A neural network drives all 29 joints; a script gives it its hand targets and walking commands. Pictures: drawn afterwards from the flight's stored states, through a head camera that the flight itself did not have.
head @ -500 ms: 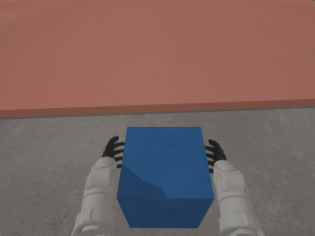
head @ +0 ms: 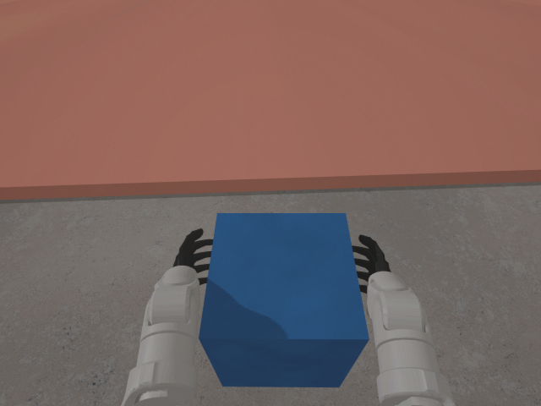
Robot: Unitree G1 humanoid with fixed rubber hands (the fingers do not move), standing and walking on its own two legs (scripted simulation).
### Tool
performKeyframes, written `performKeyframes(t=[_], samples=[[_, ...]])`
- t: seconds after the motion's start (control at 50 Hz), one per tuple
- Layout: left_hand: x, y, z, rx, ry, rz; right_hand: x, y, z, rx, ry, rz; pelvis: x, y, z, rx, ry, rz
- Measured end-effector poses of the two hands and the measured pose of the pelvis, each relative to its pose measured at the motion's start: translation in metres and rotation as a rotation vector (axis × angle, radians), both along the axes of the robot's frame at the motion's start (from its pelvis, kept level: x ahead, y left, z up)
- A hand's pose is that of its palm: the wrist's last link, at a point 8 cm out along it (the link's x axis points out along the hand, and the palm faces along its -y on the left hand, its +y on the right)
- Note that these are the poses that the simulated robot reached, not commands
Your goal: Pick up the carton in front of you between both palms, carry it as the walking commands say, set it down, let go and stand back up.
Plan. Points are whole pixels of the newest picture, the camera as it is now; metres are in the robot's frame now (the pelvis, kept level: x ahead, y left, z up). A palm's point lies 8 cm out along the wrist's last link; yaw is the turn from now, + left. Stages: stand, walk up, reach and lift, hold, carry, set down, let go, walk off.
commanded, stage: reach and lift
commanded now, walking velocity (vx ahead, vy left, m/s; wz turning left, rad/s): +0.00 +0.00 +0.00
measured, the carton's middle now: (281, 304) +0.29 +0.00 -0.05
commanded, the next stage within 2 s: hold in 0.32 s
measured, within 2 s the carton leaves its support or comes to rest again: neither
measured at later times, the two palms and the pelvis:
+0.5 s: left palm (180, 270) +0.29 +0.15 +0.06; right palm (381, 276) +0.28 -0.15 +0.05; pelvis +0.00 +0.00 +0.00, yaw +0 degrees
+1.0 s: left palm (180, 271) +0.29 +0.15 +0.06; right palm (381, 276) +0.28 -0.15 +0.05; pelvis -0.01 +0.00 +0.00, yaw +0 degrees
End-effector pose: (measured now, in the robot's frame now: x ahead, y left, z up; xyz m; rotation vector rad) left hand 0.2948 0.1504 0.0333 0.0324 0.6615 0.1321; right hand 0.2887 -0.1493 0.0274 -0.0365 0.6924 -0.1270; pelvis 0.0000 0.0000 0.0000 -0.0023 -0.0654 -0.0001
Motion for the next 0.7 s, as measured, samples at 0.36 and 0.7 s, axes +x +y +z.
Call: performKeyframes(t=[0.36, 0.7], samples=[[-0.002, 0.001, 0.009, 0.005, -0.006, -0.005, -0.003, 0.001, 0.009, -0.005, -0.006, 0.001, 0.004, 0.002, 0.002, 0.000, -0.023, -0.002], [-0.011, 0.003, 0.021, -0.005, -0.011, 0.011, -0.009, 0.003, 0.022, 0.005, -0.012, 0.000, -0.007, 0.001, 0.001, 0.000, -0.058, 0.001]])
